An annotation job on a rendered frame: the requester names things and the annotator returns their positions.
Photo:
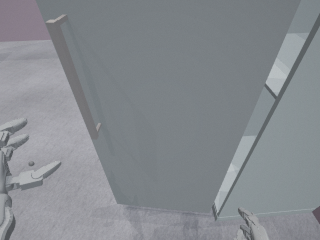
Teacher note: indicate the left robot forearm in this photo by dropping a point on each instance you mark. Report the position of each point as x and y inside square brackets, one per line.
[7, 218]

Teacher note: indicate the fridge door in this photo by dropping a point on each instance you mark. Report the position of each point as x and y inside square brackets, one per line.
[174, 84]

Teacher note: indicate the right robot hand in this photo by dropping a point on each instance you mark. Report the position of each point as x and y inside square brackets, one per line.
[256, 231]

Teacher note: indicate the left robot hand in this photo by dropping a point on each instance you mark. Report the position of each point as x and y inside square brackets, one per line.
[25, 180]

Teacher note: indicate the handle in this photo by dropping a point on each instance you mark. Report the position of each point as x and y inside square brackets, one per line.
[55, 31]

